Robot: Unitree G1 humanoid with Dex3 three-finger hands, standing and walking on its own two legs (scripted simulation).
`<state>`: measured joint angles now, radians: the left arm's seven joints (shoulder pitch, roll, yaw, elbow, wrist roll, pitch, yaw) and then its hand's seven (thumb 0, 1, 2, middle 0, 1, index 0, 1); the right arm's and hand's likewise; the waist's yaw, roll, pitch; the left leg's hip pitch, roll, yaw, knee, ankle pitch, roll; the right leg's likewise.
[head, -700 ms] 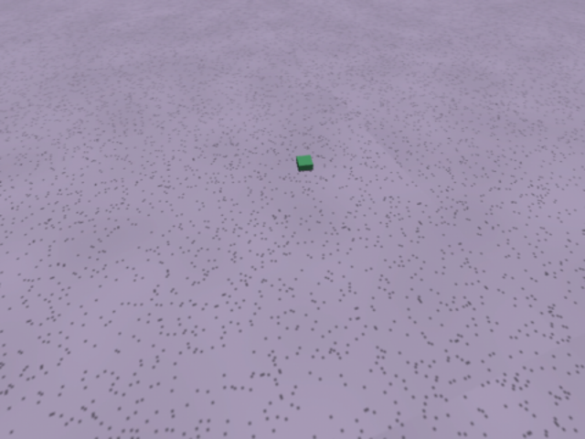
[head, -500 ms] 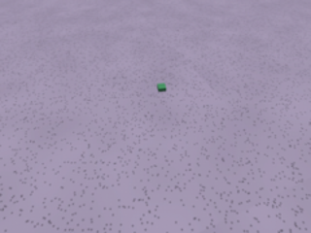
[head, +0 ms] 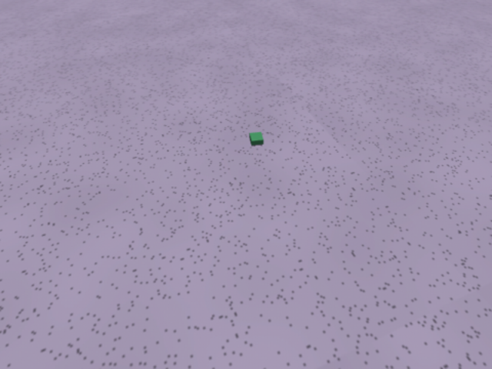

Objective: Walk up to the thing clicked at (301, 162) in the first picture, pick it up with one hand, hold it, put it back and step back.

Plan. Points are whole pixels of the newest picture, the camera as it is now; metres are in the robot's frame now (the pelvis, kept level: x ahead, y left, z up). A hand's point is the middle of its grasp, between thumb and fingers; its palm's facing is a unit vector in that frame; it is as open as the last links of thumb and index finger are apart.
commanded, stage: stand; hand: left
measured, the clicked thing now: (256, 138) +1.63 -0.04 -0.77
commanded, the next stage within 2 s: walk up in 0.42 s
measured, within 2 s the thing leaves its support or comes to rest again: neither
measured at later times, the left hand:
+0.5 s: hand out of the picture +0.07 +0.25 -0.15, palm faces -0.05 -0.94 -0.33, open 7.4 cm
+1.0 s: hand (172, 346) +0.22 +0.16 -0.14, palm faces -0.11 -0.92 -0.37, open 7.4 cm
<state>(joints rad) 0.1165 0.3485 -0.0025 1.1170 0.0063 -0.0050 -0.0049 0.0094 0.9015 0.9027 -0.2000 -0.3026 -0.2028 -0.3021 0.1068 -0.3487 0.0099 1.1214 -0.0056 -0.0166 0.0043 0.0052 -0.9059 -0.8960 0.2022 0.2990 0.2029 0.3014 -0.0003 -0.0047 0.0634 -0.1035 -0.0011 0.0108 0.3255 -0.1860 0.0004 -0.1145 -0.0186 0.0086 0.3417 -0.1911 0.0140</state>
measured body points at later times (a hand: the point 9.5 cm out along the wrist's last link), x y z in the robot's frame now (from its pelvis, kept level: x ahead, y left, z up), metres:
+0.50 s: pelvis +0.01 -0.01 +0.00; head +0.01 -0.01 +0.45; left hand +0.08 +0.30 -0.13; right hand +0.08 -0.31 -0.13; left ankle -0.01 +0.12 -0.75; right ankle -0.01 -0.13 -0.73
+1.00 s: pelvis +0.16 -0.11 -0.01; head +0.16 -0.12 +0.44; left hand +0.23 +0.21 -0.11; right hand +0.21 -0.44 -0.13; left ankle +0.26 +0.03 -0.70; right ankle +0.13 -0.21 -0.75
